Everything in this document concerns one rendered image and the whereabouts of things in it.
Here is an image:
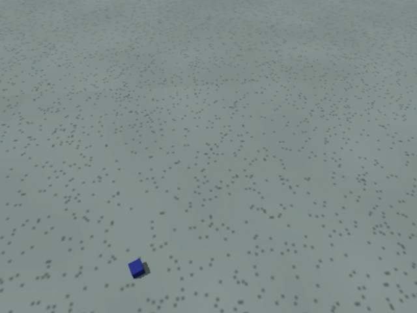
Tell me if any cube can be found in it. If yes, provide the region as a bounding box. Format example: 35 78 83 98
128 258 145 279

